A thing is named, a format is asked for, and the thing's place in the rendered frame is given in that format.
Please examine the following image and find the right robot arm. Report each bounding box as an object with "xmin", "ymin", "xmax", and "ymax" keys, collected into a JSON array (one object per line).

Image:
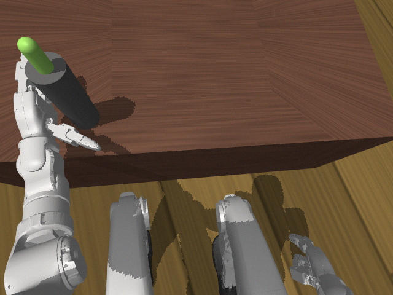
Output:
[{"xmin": 315, "ymin": 273, "xmax": 354, "ymax": 295}]

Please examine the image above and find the left robot hand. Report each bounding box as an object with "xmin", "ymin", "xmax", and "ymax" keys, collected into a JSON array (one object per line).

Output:
[{"xmin": 14, "ymin": 53, "xmax": 101, "ymax": 151}]

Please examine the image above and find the right robot foot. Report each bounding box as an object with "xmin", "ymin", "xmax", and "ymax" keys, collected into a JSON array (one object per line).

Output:
[{"xmin": 212, "ymin": 236, "xmax": 237, "ymax": 295}]

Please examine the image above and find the right robot hand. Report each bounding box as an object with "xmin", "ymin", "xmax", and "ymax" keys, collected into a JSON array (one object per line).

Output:
[{"xmin": 289, "ymin": 234, "xmax": 336, "ymax": 287}]

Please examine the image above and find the bottle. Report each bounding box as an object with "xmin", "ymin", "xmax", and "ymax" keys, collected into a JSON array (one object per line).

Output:
[{"xmin": 17, "ymin": 37, "xmax": 100, "ymax": 130}]

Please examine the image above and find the left robot arm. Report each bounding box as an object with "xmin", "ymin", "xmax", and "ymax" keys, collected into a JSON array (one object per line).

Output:
[{"xmin": 4, "ymin": 136, "xmax": 87, "ymax": 295}]

